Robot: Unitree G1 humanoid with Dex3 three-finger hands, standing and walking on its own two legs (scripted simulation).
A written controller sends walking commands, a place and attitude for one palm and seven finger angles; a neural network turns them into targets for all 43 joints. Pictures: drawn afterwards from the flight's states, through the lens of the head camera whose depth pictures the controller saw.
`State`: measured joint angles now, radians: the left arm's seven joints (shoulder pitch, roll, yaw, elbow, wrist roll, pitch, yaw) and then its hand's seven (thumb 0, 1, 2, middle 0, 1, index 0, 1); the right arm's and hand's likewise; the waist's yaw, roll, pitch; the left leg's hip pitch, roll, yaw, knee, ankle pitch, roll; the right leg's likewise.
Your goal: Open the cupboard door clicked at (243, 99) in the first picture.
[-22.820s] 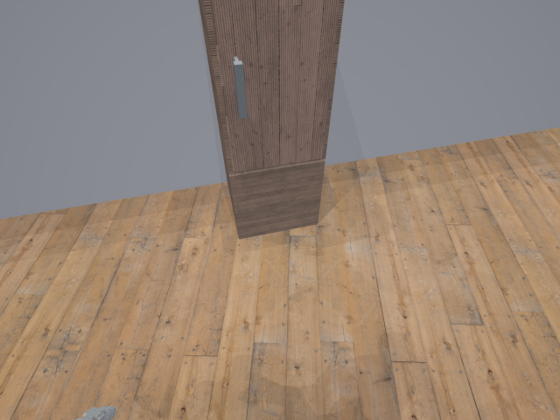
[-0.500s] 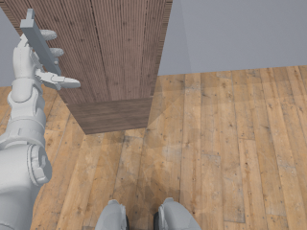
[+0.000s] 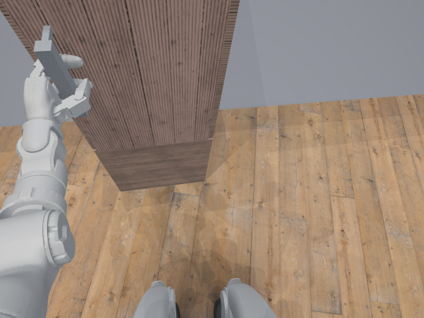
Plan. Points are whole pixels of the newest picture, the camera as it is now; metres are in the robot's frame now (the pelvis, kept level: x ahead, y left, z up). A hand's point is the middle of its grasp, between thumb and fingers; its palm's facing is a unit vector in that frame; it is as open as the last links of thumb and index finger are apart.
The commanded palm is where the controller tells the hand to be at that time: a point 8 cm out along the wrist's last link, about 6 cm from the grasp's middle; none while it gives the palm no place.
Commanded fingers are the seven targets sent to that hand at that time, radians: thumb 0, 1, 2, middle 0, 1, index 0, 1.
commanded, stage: close the thumb around the handle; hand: left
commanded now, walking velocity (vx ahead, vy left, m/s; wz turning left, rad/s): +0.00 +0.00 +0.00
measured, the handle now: (66, 75) +0.55 +0.23 +0.07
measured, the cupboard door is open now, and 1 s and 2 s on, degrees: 1 42 49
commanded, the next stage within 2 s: pull the door open along its arc in 0.12 s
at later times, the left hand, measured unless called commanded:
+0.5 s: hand (82, 105) +0.49 +0.20 +0.06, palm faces +0.08 -1.00 -0.01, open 5.7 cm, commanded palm +0.43 +0.24 +0.06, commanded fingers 0.00 0.90 0.90 -0.40 -1.35 -0.40 -1.35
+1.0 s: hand (149, 184) +0.33 +0.08 +0.07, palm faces +0.37 -0.93 +0.06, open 6.4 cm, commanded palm +0.25 +0.15 +0.06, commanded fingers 0.00 0.90 0.90 -0.40 -1.35 -0.40 -1.35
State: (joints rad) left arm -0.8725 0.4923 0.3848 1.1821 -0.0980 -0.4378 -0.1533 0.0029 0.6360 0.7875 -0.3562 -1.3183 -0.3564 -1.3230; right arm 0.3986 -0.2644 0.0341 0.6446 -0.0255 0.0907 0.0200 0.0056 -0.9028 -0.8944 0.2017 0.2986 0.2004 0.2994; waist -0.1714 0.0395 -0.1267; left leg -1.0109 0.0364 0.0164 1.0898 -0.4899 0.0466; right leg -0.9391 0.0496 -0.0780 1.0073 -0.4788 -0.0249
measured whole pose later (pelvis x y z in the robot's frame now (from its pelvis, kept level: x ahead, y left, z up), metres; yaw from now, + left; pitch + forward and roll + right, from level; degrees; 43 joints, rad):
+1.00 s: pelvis +0.02 -0.02 +0.02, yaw +1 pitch +15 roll +0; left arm 0.04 -0.10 -0.08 0.20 0.01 -0.28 0.46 0.03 0.63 0.68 -0.32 -1.30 -0.37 -1.33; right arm 0.20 -0.18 0.02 0.50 -0.05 0.07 0.08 0.01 -0.90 -0.89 0.20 0.30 0.20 0.30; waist -0.03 0.02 -0.17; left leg -0.74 0.01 0.06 0.97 -0.49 0.03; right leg -0.71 0.03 -0.04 0.97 -0.51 -0.04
